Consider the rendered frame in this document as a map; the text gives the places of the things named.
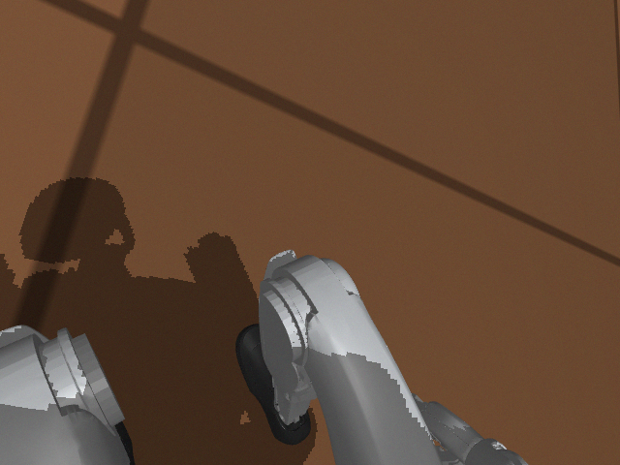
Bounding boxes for left robot foot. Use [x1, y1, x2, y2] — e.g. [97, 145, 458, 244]
[115, 421, 136, 465]

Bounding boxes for right robot foot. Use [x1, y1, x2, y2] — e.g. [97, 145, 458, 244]
[235, 324, 311, 445]

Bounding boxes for right robot arm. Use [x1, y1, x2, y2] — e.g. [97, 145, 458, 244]
[465, 438, 529, 465]

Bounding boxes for right robot hand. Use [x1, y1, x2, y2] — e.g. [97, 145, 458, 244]
[412, 393, 483, 465]

